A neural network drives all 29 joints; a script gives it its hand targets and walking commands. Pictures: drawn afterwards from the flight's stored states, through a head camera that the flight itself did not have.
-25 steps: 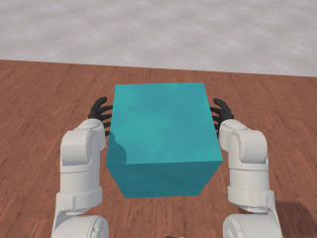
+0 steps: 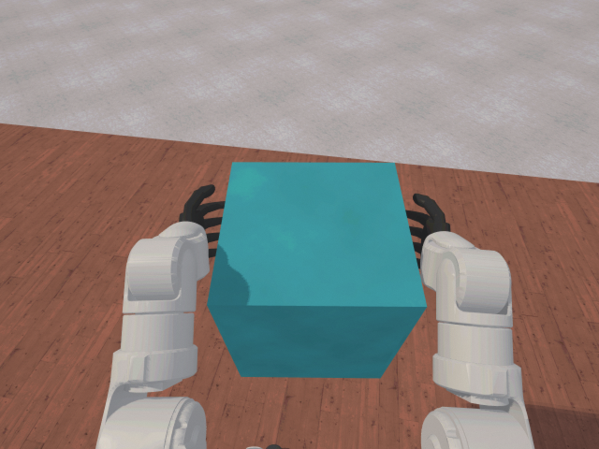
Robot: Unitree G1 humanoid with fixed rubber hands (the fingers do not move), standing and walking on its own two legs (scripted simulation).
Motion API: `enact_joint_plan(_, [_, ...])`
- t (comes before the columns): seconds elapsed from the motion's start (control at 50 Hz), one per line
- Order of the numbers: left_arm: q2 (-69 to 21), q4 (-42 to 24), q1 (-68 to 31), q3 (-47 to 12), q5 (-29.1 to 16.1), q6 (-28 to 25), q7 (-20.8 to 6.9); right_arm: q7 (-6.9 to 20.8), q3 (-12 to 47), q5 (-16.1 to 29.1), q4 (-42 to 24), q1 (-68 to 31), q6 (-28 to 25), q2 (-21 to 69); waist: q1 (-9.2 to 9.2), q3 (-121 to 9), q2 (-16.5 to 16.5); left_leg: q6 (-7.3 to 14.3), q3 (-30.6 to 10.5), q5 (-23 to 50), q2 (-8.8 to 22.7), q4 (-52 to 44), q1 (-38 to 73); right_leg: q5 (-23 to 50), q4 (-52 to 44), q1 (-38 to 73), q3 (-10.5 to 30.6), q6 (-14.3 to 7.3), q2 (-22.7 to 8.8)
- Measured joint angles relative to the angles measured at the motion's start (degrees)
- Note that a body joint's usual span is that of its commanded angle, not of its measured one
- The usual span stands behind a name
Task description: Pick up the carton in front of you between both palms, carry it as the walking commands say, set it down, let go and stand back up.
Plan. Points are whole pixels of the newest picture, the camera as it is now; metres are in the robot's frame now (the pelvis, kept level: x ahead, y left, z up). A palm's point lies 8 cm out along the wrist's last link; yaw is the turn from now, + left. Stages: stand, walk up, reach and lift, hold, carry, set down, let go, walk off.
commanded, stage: carry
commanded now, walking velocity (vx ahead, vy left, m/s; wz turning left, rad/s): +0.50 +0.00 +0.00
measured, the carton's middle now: (311, 278) +0.35 +0.01 +0.04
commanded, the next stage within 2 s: none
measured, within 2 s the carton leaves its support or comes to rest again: neither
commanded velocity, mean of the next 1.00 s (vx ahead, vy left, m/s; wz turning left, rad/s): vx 0.50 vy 0.00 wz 0.00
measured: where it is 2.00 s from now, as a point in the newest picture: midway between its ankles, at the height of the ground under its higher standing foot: (315, 248)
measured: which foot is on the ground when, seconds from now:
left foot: up 0.00-0.02, down 0.04-0.56, up 0.58-1.00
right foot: down 0.00-0.04, up 0.06-0.52, down 0.54-1.00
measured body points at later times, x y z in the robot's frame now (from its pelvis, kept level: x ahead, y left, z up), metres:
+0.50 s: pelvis +0.29 +0.00 -0.03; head +0.32 +0.00 +0.42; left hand +0.67 +0.14 +0.09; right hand +0.65 -0.17 +0.09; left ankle +0.15 +0.07 -0.74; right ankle +0.43 -0.10 -0.74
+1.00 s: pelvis +0.58 -0.01 -0.05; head +0.61 -0.02 +0.40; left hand +0.94 +0.16 +0.06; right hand +0.95 -0.15 +0.06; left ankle +0.72 +0.10 -0.76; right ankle +0.45 -0.08 -0.77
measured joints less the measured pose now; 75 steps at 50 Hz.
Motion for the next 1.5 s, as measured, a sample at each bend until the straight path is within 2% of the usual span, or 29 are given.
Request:
enact_joint_plan(0.04, [0.78, 1.82, 0.18, -0.08, 0.01, 0.11, -0.32, 0.06, 0.27, -0.51, 2.62, -0.6, -0.08, 0.23, -0.38, -1.29, 0.58, 1.57, 1.67, 2.64, -0.59, -4.78, 5.52, -3.66, 7.91, 0.27, -0.93, 0.76, 0.11])
enact_joint_plan(0.06, [1.57, 3.25, -0.2, -0.36, 0.04, -0.15, -0.48, 0.04, 0.39, -1.05, 4.11, -0.86, -0.72, 0.67, -1.2, -1.54, -0.76, 3.2, 2.09, -1.95, -1.49, -2.37, 5.73, -4.07, 14.65, -1.64, -0.83, 1.1, -1.02])
enact_joint_plan(0.08, [2.17, 4.78, -0.56, -0.17, -0.06, -0.47, -0.74, 0.06, 0.62, -1.53, 5.82, -1.28, -1.32, 0.91, -2.01, -1.32, -1.72, 3.92, 2.4, -5.43, -2.06, 1.09, 4.98, -5.78, 23.29, -4.88, 0.76, 1.85, -1.23])
enact_joint_plan(0.12, [2.56, 6.87, 0.06, -0.25, -0.2, -0.63, -0.89, 0.11, 1.22, -1.77, 8.42, -1.03, -1.65, 0.89, -3.45, -0.84, -1.39, 3.99, 2.21, -9.1, -2.09, 4.25, 5.21, -6.24, 37.25, -12.0, 2.78, 1.96, -0.63])
enact_joint_plan(0.16, [2.12, 7.26, 0.98, -0.79, 0.22, -0.17, -0.82, 0.11, 1.65, -1.12, 8.7, 0.41, -1.34, 0.47, -4.51, -0.14, -0.76, 3.64, 1.86, -10.31, -2.08, 3.87, 6.91, -3.43, 41.44, -18.19, 3.3, 1.93, -1.51])
enact_joint_plan(0.26, [0.74, 3.27, 2.08, -0.97, 1.19, 0.1, -0.31, -0.2, 2.22, 1.23, 5.8, 2.06, -2.18, -0.49, -6.0, 2.31, -0.47, 3.87, 1.41, -13.15, -2.08, 1.13, 11.83, 1.77, 32.9, -29.19, 4.32, 3.25, -5.28])
enact_joint_plan(0.34, [-0.06, -0.74, 3.13, -0.39, 1.55, -0.5, -0.13, -0.34, 1.95, 1.78, 3.53, 2.04, -3.37, -0.12, -6.7, 2.62, -0.54, 3.27, 0.74, -16.36, -2.03, 0.05, 15.81, 8.03, 24.66, -33.61, 4.24, 3.64, -6.68])
enact_joint_plan(0.42, [-0.25, -4.46, 3.55, 0.14, 1.55, -0.09, -0.03, -0.43, 2.2, 2.12, 1.56, 1.21, -3.4, 0.01, -7.08, 1.78, -0.88, 2.25, 0.03, -20.58, -2.27, -0.38, 20.52, 17.37, 14.28, -33.24, 3.17, 2.93, -6.22])
enact_joint_plan(0.5, [0.12, -4.92, 2.72, 0.75, 1.46, 0.91, -0.05, -0.44, 2.66, 2.12, 2.18, -0.47, -2.57, -0.37, -7.36, -0.4, -1.04, 0.93, -0.52, -27.3, -2.53, 2.34, 25.27, 25.55, 0.73, -27.49, 0.66, 1.36, -3.93])
enact_joint_plan(0.54, [0.18, -2.81, 1.22, 0.73, 1.76, 1.39, -0.11, -0.41, 2.6, 2.38, 3.49, -1.34, -1.78, -1.24, -7.04, -1.55, -1.54, 0.24, -0.01, -31.5, -2.57, 9.31, 26.05, 29.54, -5.0, -21.96, -1.11, 0.29, -3.23])
enact_joint_plan(0.56, [-0.09, -1.39, 0.5, 0.82, 2.09, 1.05, -0.12, -0.33, 2.67, 2.69, 4.69, -2.18, -1.62, -2.13, -6.19, -1.82, -0.34, -0.11, 0.03, -32.1, -1.43, 15.47, 24.56, 25.85, -2.81, -21.63, -1.67, -0.51, -2.39])
enact_joint_plan(0.58, [-0.2, 0.18, -0.28, 0.68, 2.47, 0.72, -0.15, -0.23, 2.48, 3.01, 6.09, -2.98, -1.59, -2.84, -5.37, -1.58, 0.69, -0.68, -1.61, -33.2, -1.19, 23.58, 21.71, 22.36, 0.93, -22.45, -2.07, -1.06, -1.67])
enact_joint_plan(0.62, [-0.08, 3.06, -0.89, 0.23, 2.74, 0.91, -0.18, -0.15, 2.29, 3.28, 8.29, -3.19, -1.09, -3.41, -4.01, -1.08, 0.4, -0.86, -4.03, -33.85, -2.22, 37.67, 15.03, 17.95, 4.66, -22.35, -2.04, -1.6, -1.46])
enact_joint_plan(0.66, [0.38, 4.0, -0.04, 0.05, 2.22, 1.64, -0.2, -0.16, 2.54, 2.76, 9.39, -2.87, -0.21, -2.95, -3.06, -0.5, -0.37, -0.78, -4.39, -31.56, -1.83, 42.88, 8.99, 16.59, 4.46, -20.66, -1.75, -1.45, -1.42])
enact_joint_plan(0.78, [1.06, 1.18, 1.1, 0.29, 0.05, 1.69, 0.24, -0.28, 2.35, 1.09, 5.84, -2.28, 0.65, -1.32, -1.57, 2.13, -0.63, -2.05, -4.83, -24.91, 2.27, 33.37, -3.79, 13.48, 0.74, -14.65, -1.52, -1.96, -1.09])
enact_joint_plan(0.86, [0.55, -1.03, 0.6, 0.75, -0.25, 0.92, 0.39, -0.37, 1.44, 0.65, 2.03, -1.63, 0.28, -0.55, -0.94, 2.51, -0.58, -2.15, -4.76, -17.57, 3.34, 25.31, -7.69, 10.58, -0.78, -10.6, -0.91, -1.46, -1.0])
enact_joint_plan(0.92, [0.1, -0.98, 0.29, 0.84, -0.12, 0.42, 0.36, -0.37, 0.69, 0.43, 0.81, -0.99, 0.07, -0.16, -0.59, 1.56, -0.45, -1.72, -4.1, -10.84, 3.08, 17.71, -7.43, 7.72, -1.59, -7.03, -0.34, -0.78, -0.85])
enact_joint_plan(1.0, [-0.1, 1.63, 0.24, 0.06, 0.33, -0.17, 0.18, -0.24, -0.04, 0.34, 1.89, -0.16, 0.09, -0.29, 0.04, -0.71, -0.03, -0.69, -1.51, -2.92, 1.26, 4.65, -2.64, 2.13, -0.87, -1.8, 0.23, 0.36, -0.49])
enact_joint_plan(1.06, [0.82, 4.04, 0.29, -0.57, 0.28, -0.15, 0.01, -0.07, 0.18, -0.5, 4.95, -0.74, -0.16, -0.11, -0.01, -2.29, 0.43, 0.75, 1.08, 2.39, -0.18, -3.99, 4.74, -3.79, 6.83, 0.23, -0.29, 1.37, -0.39])
enact_joint_plan(1.08, [1.64, 5.19, -0.02, -0.79, 0.08, -0.4, -0.19, -0.04, 0.13, -0.93, 6.31, -1.0, -0.84, 0.35, -0.77, -2.6, -0.63, 1.46, 1.46, -0.3, -0.97, -2.06, 5.12, -4.48, 12.98, -1.31, -0.6, 1.65, -1.42])
enact_joint_plan(1.1, [2.34, 6.58, -0.42, -0.67, -0.14, -0.8, -0.42, -0.01, 0.33, -1.45, 7.8, -1.36, -1.61, 0.7, -1.55, -2.29, -1.78, 2.34, 1.87, -3.78, -1.73, 1.54, 4.35, -5.3, 21.27, -4.32, 0.85, 2.35, -1.77])
enact_joint_plan(1.14, [2.91, 8.58, 0.01, -0.73, -0.42, -1.12, -0.62, 0.05, 0.99, -1.86, 10.18, -1.15, -2.15, 0.82, -2.83, -1.55, -1.63, 3.55, 1.82, -8.76, -1.99, 5.23, 4.49, -6.04, 35.75, -11.29, 2.93, 2.4, -0.98])
enact_joint_plan(1.18, [2.65, 9.1, 0.89, -1.19, -0.3, -0.76, -0.68, 0.83, 1.34, -0.73, 10.15, 0.4, -1.75, 0.59, -3.84, -0.8, -0.96, 3.48, 1.51, -10.32, -2.02, 4.94, 6.16, -3.55, 41.15, -17.54, 3.26, 2.19, -1.52])
enact_joint_plan(1.28, [1.44, 4.79, 2.02, -1.57, 0.49, -0.33, -0.37, 0.51, 2.34, 1.29, 5.84, 2.8, -2.11, -0.27, -5.4, 1.77, -0.63, 4.02, 1.23, -12.83, -2.27, 1.83, 11.05, 1.81, 34.17, -28.93, 4.12, 3.26, -5.12])
enact_joint_plan(1.36, [0.52, 0.46, 3.08, -0.95, 0.93, -0.78, -0.24, 0.31, 2.08, 1.82, 2.96, 3.09, -3.13, 0.11, -6.37, 2.14, -0.6, 3.65, 0.58, -15.71, -2.35, 0.44, 14.93, 7.17, 27.08, -33.97, 4.34, 3.78, -6.69])
enact_joint_plan(1.42, [0.13, -2.65, 3.58, -0.54, 1.11, -0.5, -0.16, 0.2, 2.13, 2.18, 1.2, 2.69, -3.2, 0.23, -6.86, 1.67, -0.76, 3.06, -0.02, -18.39, -2.51, -0.42, 18.41, 13.19, 20.98, -34.95, 3.89, 3.36, -6.77])
enact_joint_plan(1.5, [0.24, -4.69, 3.24, 0.15, 1.26, 0.51, -0.15, 0.16, 2.49, 2.41, 1.01, 1.08, -2.69, 0.03, -7.41, -0.18, -1.13, 2.06, -0.7, -23.29, -2.89, -0.25, 23.28, 22.04, 9.04, -32.17, 2.14, 2.32, -5.32])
